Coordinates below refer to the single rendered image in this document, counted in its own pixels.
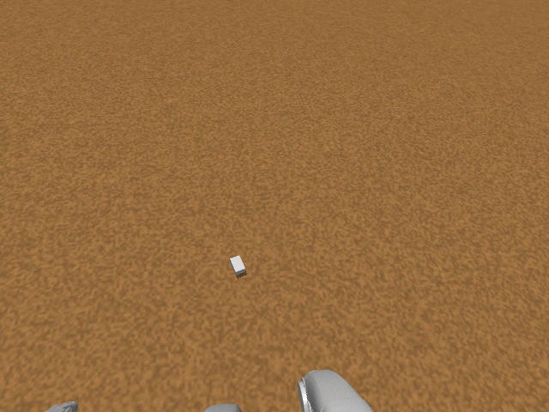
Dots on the small box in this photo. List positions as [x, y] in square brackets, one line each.
[237, 265]

